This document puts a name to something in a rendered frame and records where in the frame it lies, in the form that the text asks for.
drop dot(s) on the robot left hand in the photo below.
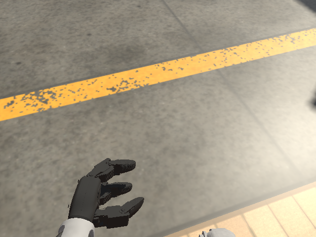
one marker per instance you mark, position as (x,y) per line
(94,190)

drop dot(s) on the left robot forearm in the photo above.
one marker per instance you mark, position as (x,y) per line
(76,227)

